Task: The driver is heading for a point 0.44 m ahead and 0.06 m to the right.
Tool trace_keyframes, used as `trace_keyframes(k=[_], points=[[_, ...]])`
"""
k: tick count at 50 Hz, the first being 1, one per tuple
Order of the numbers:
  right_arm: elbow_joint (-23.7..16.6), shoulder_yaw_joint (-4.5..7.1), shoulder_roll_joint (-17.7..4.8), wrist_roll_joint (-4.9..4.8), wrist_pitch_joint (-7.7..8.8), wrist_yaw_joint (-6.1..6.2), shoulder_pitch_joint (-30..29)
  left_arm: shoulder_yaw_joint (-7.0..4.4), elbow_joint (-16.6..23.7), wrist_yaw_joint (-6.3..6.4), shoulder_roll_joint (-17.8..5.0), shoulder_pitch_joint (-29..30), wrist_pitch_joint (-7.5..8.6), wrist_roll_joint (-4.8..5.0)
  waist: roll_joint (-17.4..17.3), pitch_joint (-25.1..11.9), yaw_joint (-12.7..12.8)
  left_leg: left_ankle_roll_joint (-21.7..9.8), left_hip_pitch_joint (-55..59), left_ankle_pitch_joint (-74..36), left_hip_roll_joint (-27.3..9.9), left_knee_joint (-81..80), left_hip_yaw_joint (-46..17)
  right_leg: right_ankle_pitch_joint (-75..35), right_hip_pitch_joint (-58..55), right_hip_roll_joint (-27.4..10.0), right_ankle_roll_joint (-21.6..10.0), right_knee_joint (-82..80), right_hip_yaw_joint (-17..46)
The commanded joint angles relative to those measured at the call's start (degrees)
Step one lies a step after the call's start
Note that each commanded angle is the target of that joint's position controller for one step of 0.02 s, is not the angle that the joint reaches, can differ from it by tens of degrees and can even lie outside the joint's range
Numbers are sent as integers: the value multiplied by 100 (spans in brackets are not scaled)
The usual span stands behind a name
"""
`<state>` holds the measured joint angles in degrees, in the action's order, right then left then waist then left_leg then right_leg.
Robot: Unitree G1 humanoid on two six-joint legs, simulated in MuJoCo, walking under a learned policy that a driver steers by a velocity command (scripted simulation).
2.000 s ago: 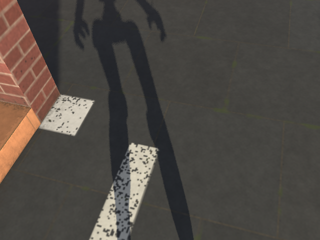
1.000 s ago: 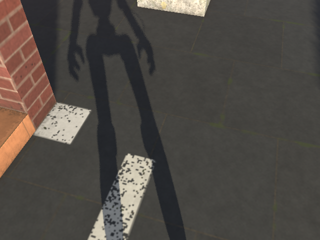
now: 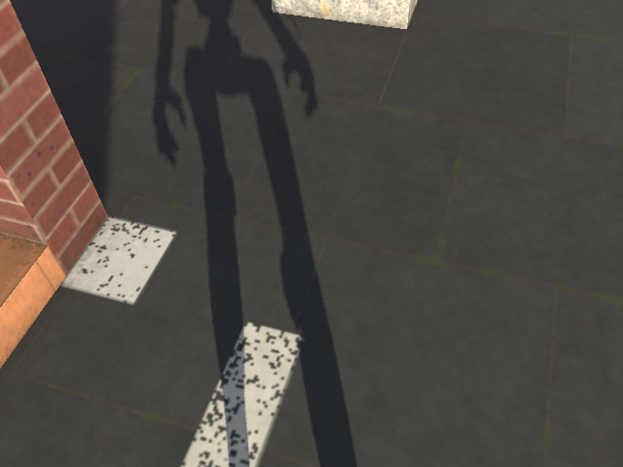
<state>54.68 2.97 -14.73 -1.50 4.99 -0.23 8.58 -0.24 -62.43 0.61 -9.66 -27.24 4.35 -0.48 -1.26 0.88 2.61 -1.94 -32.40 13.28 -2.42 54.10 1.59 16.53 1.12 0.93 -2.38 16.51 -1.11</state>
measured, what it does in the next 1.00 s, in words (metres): walks ahead: left foot, then right foot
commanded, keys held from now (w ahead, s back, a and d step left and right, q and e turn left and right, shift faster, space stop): no key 1.00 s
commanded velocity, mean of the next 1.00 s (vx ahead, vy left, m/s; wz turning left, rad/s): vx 0.04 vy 0.00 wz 0.00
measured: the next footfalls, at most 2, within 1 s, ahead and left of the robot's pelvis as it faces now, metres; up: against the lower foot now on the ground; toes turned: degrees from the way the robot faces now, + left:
left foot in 0.16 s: +0.21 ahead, +0.11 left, +0.00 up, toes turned +1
right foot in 0.44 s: +0.15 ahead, -0.11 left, +0.00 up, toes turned -1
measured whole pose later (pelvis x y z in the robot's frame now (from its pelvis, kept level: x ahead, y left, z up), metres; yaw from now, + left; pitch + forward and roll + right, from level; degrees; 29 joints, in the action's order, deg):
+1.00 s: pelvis +0.15 +0.00 -0.01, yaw +0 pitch -1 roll +0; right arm 62.4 2.1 -11.9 -0.5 -0.2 2.1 8.2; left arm -2.1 -61.7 2.2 -9.7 -15.8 1.3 0.0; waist -0.1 2.4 0.0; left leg -0.7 -14.0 13.6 0.3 28.5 0.6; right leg 18.7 7.9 -0.1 -0.4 27.5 -1.5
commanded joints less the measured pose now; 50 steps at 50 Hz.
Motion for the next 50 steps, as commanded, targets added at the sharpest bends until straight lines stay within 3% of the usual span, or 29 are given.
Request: trace_keyframes(k=[1, 2, 4, 6, 7, 8, 9, 10, 11, 12, 14, 17, 19, 21, 22, 23, 24, 26, 29, 34, 50], points=[[-471, -110, 165, 18, -24, -30, -705, -110, 223, 144, -943, -128, -74, -29, 776, 286, -31, 153, 294, -668, 244, -1423, 315, -4447, 379, -897, -516, -207, 265], [-493, -104, 82, 17, -56, -30, -753, -141, 202, 156, -1064, -175, -85, -10, 880, 196, -36, 155, 584, -824, 306, -1629, 311, -4481, 440, -971, -548, -150, 306], [-468, -65, -137, 12, -109, -27, -621, -172, 214, 153, -1094, -18, -73, 65, 1000, 93, -196, 41, 1015, -1082, 303, -1905, 109, -4537, 439, -1150, -548, 18, 437], [-308, 40, -407, 83, -107, -14, -171, -187, 270, 145, -1035, 302, -63, 133, 865, -66, -541, -198, 1561, -1439, 398, -2484, 58, -4774, 240, -1138, -403, 535, 477], [-182, 116, -568, 138, -89, 2, 131, -191, 256, 121, -1014, 248, -61, 120, 663, -238, -681, -321, 2073, -2010, 439, -2856, 81, -4733, 217, -941, -269, 1025, 419], [-87, 206, -891, 186, -81, 38, 543, -182, 267, 95, -985, 65, -35, 14, 282, -663, -753, -512, 3093, -3972, -116, -2653, -446, -3712, 677, -660, -38, 1763, 270], [4, 214, -1068, 303, -134, 62, 946, -41, 156, 80, -450, -729, -26, -75, -655, -1556, -500, -1427, 4662, -5662, -1375, -2287, -1711, -974, 1822, -133, 288, 3250, 57], [89, 67, -600, 281, -168, 7, 1064, -11, 85, 69, -342, -728, -65, 2, -1013, -2065, -563, -1964, 4485, -5759, -1983, -2781, -2656, 2188, 1879, 151, 489, 4404, 408], [16, 6, -485, 160, -159, -35, 552, -101, 164, 66, -588, -429, -131, 107, -679, -1516, -407, -1775, 3666, -4258, -1757, -3063, -2459, 2367, 2038, -58, 538, 4875, 678], [-115, -23, -425, 114, -156, -32, -62, -140, 263, 107, -648, -15, -204, 151, -457, -859, -292, -1518, 2923, -3013, -1534, -3351, -2093, 2156, 2295, -215, 565, 4903, 549], [-211, -88, -313, 183, -148, -17, -656, -222, 326, 231, -673, 299, -372, 95, -302, -263, -73, -1132, 1651, -1684, -1109, -3800, -1490, 1655, 1981, -447, 617, 4268, 491], [-143, -49, -424, 294, -213, 61, -651, -208, 313, 336, -479, 262, -461, 49, -509, -289, 21, -1066, 1121, -910, -818, -3967, -1149, 1274, 1328, -378, 615, 3002, 260], [-123, -44, -447, 227, -247, 113, -658, -212, 285, 328, -463, 309, -499, 41, -438, -433, 61, -1015, 1036, -25, -765, -3995, -1122, 406, 895, -342, 530, 2156, 156], [-45, -63, -374, 117, -289, 129, -597, -231, 240, 265, -504, 344, -536, -43, -387, -301, 118, -712, 666, 1262, -577, -4035, -1003, -474, 367, -256, 370, 1409, 29], [61, -90, -281, 115, -295, 119, -410, -238, 309, 246, -596, 446, -552, -122, -256, -83, 73, -427, 509, 1831, -450, -4043, -948, -557, 369, -391, 248, 1113, 182], [115, -89, -296, 154, -304, 111, -297, -239, 419, 255, -741, 557, -556, -122, -109, 177, -51, -215, 444, 1941, -305, -3893, -860, -219, 567, -653, 101, 757, 440], [84, -57, -257, 138, -345, 145, -162, -327, 331, 242, -1082, 700, -510, -23, 675, 420, -319, -60, 1095, 1366, 76, -3729, -385, 955, 1612, -576, -53, 606, 453], [153, -48, -294, 180, -352, 204, -119, -274, 338, 219, -748, 972, -345, -25, 773, 438, -348, -42, 1885, 494, 125, -3237, -316, 1110, 2121, -527, 47, 250, 469], [307, -49, -259, 179, -343, 221, 84, -289, 310, 192, -671, 973, -182, 16, 480, 133, -341, -172, 2012, -269, 96, -3046, -313, 25, 1641, -473, 158, 453, 387], [410, -47, -233, 126, -344, 187, 91, -289, 220, 176, -651, 752, -199, 36, 260, -135, -250, -177, 2156, -1151, 68, -2867, -298, -909, 1229, -413, 109, 681, 286], [665, 9, -280, 101, -504, 262, 113, -277, 126, 177, -536, 699, -293, 43, 173, 14, -275, -109, 2402, -1550, 31, -2797, -345, -1319, 1125, -343, 104, 625, 175]])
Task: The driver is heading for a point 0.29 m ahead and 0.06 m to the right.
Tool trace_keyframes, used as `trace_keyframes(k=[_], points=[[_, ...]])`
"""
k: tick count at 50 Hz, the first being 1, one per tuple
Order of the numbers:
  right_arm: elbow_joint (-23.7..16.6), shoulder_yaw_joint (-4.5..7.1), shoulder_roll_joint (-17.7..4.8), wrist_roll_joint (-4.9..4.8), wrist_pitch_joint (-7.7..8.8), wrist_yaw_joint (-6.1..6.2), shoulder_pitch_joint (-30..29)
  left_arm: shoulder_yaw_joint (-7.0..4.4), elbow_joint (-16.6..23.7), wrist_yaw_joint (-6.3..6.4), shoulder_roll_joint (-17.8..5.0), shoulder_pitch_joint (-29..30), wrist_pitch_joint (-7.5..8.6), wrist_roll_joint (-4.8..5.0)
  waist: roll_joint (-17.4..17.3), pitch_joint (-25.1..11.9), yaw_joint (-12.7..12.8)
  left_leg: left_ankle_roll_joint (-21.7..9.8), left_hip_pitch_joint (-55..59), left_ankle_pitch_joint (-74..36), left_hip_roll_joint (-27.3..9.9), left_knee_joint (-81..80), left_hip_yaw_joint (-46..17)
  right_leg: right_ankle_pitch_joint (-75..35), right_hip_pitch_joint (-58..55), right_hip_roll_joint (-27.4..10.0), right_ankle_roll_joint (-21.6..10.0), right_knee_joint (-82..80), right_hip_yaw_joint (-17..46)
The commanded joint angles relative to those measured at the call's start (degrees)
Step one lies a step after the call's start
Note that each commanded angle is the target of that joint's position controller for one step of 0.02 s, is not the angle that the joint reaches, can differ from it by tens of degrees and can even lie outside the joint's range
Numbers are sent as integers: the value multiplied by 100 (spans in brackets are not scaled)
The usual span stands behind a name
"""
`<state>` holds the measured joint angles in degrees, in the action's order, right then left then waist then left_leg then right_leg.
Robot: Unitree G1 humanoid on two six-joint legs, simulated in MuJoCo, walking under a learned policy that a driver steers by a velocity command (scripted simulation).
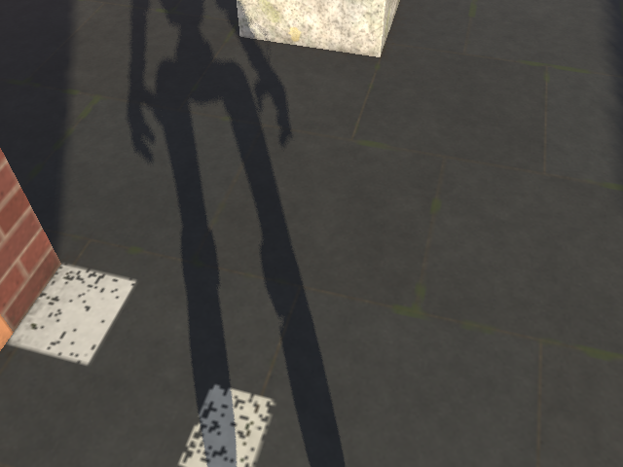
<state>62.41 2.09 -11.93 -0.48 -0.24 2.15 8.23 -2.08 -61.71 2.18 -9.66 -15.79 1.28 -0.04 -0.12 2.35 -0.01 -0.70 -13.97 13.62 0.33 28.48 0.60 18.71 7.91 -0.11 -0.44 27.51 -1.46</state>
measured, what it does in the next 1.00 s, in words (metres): walks ahead: right foot, then left foot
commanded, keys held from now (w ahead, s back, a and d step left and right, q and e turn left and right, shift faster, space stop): no key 0.08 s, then w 0.30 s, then no key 0.62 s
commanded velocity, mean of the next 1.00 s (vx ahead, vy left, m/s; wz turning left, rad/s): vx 0.14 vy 0.00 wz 0.00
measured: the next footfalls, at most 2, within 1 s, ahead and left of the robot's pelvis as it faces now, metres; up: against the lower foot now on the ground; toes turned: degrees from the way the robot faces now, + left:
right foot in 0.76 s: +0.31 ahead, -0.07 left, +0.00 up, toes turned -2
left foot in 1.00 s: +0.22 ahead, +0.16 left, +0.00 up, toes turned +2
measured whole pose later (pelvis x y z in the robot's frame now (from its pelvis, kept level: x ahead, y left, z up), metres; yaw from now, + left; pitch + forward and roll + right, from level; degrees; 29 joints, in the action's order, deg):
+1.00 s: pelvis +0.19 +0.03 -0.01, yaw +1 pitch +0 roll -2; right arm 62.4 2.0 -12.0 0.6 -0.2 2.3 11.2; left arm -2.4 -58.1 1.5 -10.7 -6.2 0.9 0.0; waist -1.2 1.9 -1.1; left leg 0.9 -14.6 19.2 -2.7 33.9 -0.4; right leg 8.6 20.5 1.2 -2.0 29.0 -4.3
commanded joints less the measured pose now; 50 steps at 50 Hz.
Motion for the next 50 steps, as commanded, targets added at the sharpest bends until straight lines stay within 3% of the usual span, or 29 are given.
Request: trace_keyframes(k=[1, 4, 5, 7, 8, 10, 12, 14, 17, 18, 19, 20, 21, 23, 25, 28, 30, 32, 36, 37, 38, 39, 40, 41, 42, 44, 46, 48, 50], points=[[-98, 101, -557, 0, 15, 26, 137, -94, 50, 21, -530, -445, 12, -3, 61, -121, -14, -229, 558, -1559, -244, -244, -247, -1502, 448, -235, -89, -487, 205], [-67, 111, -545, 2, 9, 32, 113, -93, 33, 29, -515, -446, 7, -6, 66, -88, -16, -218, 550, -1471, -244, -271, -249, -1382, 458, -225, -86, -521, 193], [9, 99, -472, 6, 4, 30, 214, -87, -44, 33, -463, -574, -1, -3, 84, -215, -8, -218, 595, -885, -163, -261, -158, -782, 395, -176, -110, -572, 143], [42, 139, -507, -58, 3, 28, 231, -159, -37, 59, -648, -597, -22, 70, 294, 75, 8, -271, 138, 1232, 123, 70, 113, 1217, 622, -223, -379, -680, 339], [-16, 145, -508, -65, 48, 23, 135, -193, 17, 76, -759, -615, -1, 104, 415, 363, 58, -300, -348, 1877, 157, 251, 137, 2110, 726, -450, -571, -866, 690], [-238, 107, -325, -111, 252, -43, -249, -290, 2, 75, -1060, -976, 130, 180, 909, 775, 244, -298, -1297, 1517, 154, 1155, 337, 3006, 457, -1386, -1101, -1584, 1999], [-390, 106, -318, -145, 437, -143, -468, -330, 54, 50, -1113, -899, 281, 139, 954, 1060, 227, -421, -1923, 1265, -229, 1864, 46, 2360, 307, -2036, -1429, -1799, 2766], [-424, 126, -370, -189, 544, -219, -364, -315, 153, -16, -1026, -734, 357, 147, 804, 921, 98, -525, -1935, 1529, -384, 1532, 1, 1449, 8, -1919, -1256, -1574, 2346], [130, 267, -423, -159, 560, -254, 919, -310, 322, -96, -1057, -294, 301, 195, 588, 351, -496, -407, 890, 164, 215, 236, 616, 260, 1295, -1008, -755, -744, 1001], [333, 382, -658, -125, 543, -246, 1709, -273, 430, -103, -984, -59, 327, 168, 106, 96, -850, -546, 1740, 262, -139, -74, -60, -685, 1839, -628, -509, 456, 469], [410, 553, -1363, -132, 561, -237, 2486, -169, 671, -90, -561, 4, 398, 146, -1627, -244, -1011, -1275, 2543, 976, -1558, -1250, -2613, -167, 2952, 141, -41, 2705, -360], [389, 407, -1143, 16, 635, -285, 2436, -162, 783, -75, -516, 144, 479, 195, -1560, -340, -864, -1763, 2400, 533, -2292, -1865, -4259, 1312, 3507, 292, -42, 4112, 394], [204, 283, -866, 39, 701, -270, 1777, -191, 768, -101, -618, 61, 519, 296, -895, 85, -477, -1665, 2010, -325, -2363, -1630, -3634, 1129, 3815, -47, -181, 4746, 692], [-74, 161, -628, 20, 709, -304, 1022, -236, 625, -107, -677, -105, 499, 190, -279, 132, -99, -1225, 1398, -2206, -1823, -1395, -1924, 271, 3447, -453, -284, 4514, 527], [-81, 59, -401, 46, 617, -273, 992, -326, 599, -101, -755, -81, 390, 137, -394, 58, -1, -880, 1060, -3226, -1337, -1415, -927, -147, 2873, -548, -237, 3848, 287], [-21, 0, -523, 142, 539, -138, 1152, -255, 760, -102, -425, 344, 255, 131, -412, 29, 60, -866, 895, -4310, -1094, -1370, -350, -669, 2529, -426, -36, 2634, 82], [-63, 0, -682, 148, 487, -63, 1057, -166, 918, -97, -284, 846, 217, 108, -476, -21, -10, -804, 695, -4476, -960, -1287, -67, -1034, 2072, -290, 28, 1566, -42], [-12, 38, -833, 113, 440, -43, 1206, -157, 963, -113, -406, 1054, 161, 106, -587, -172, -96, -838, 715, -4512, -1042, -1175, -92, -1209, 1708, -175, 41, 1145, -118], [11, 52, -713, -21, 385, -73, 1000, -194, 898, -149, -636, 1015, 143, 54, -485, -158, 87, -822, 827, -4157, -1151, -649, -266, -1510, 1168, -97, -246, 316, -78], [38, 66, -712, -39, 382, -86, 1038, -254, 800, -140, -786, 774, 163, -5, -337, -267, 220, -680, 818, -4074, -983, -338, -257, -2143, 678, -36, -375, -180, -68], [55, 92, -747, 33, 406, -97, 1225, -363, 714, -103, -1160, 461, 181, -40, -37, -543, 239, -441, 619, -3525, -695, 92, -128, -4069, -59, -367, -533, -150, 294], [138, 29, -445, 163, 442, -117, 1822, -400, 667, -87, -1408, 218, 169, -75, 531, -1165, -38, -160, -245, -1689, -329, 759, 20, -5819, -1427, -1076, -1075, 402, 930], [229, -60, -150, 115, 386, -95, 1971, -286, 551, -104, -955, -38, 122, -83, 950, -1760, 107, 103, -417, 363, -72, 1631, 85, -5637, -1665, -1779, -1736, 209, 1643], [99, -35, -220, 13, 280, -81, 1484, -184, 503, -136, -671, 44, 106, -49, 1081, -1535, 169, 238, -626, 2232, 23, 2216, -56, -4582, -1209, -1947, -1878, -317, 2131], [-44, 0, -332, -43, 173, -47, 1097, -140, 551, -144, -688, 414, 121, -45, 939, -1142, 119, 289, -841, 2776, -104, 2652, -256, -3323, -637, -1867, -1697, -641, 2153], [-53, 48, -380, -8, 18, 19, 971, -159, 740, -109, -920, 1142, 154, -79, 591, -640, -138, 341, -695, 2373, -311, 2472, -313, -1882, 446, -1598, -1325, -1027, 1736], [51, 41, -245, 36, -37, 63, 1127, -170, 796, -61, -937, 1499, 102, -85, 638, -465, -347, 323, -156, 1694, -342, 1467, -164, -1031, 1130, -1271, -1045, -1203, 1343], [244, 24, -126, 91, -36, 42, 1414, -164, 743, -34, -872, 1509, 10, -9, 590, -547, -499, 206, 664, 225, -163, 363, 120, -360, 1513, -960, -840, -1114, 923], [163, 53, -419, 207, -84, 3, 1271, -143, 564, -39, -735, 1105, -19, 60, 254, -309, -320, -23, 725, -56, -341, -277, -57, 919, 1684, -651, -375, -1003, 623]])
